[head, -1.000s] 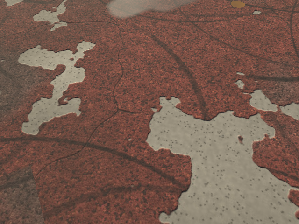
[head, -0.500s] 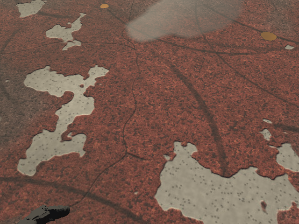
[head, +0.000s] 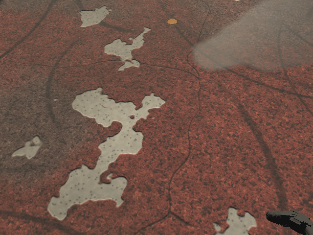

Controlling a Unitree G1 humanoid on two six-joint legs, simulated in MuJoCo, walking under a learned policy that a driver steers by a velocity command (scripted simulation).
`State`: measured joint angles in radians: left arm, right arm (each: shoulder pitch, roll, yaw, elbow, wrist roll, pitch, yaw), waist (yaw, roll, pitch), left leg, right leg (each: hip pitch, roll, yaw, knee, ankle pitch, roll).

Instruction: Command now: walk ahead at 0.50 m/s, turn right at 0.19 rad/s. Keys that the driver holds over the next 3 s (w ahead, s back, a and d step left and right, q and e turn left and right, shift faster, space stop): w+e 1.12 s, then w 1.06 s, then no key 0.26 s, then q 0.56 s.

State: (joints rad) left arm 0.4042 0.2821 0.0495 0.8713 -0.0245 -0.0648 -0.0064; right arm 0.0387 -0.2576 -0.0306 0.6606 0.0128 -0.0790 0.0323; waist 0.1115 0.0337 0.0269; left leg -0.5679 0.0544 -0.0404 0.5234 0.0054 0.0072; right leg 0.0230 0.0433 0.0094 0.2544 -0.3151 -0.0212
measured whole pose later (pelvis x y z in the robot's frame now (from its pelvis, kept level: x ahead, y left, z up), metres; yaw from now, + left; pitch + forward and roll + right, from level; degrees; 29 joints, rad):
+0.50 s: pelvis +0.26 +0.00 +0.00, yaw -16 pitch +1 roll +3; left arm 0.10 0.27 0.05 0.70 -0.02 -0.02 -0.05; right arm 0.31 -0.29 -0.08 0.86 0.01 -0.07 0.00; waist -0.08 -0.03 0.03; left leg 0.08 0.00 0.25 0.24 -0.33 -0.02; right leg -0.63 -0.10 -0.01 0.66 -0.04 -0.04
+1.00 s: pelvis +0.53 -0.12 +0.00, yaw -33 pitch +2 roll +0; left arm 0.37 0.29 0.08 0.73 -0.02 -0.04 0.02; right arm 0.00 -0.28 -0.04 0.71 0.00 -0.10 0.03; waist 0.09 0.04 0.02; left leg -0.55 0.02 -0.10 0.50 0.02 -0.04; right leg -0.09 0.11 0.18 0.41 -0.35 -0.06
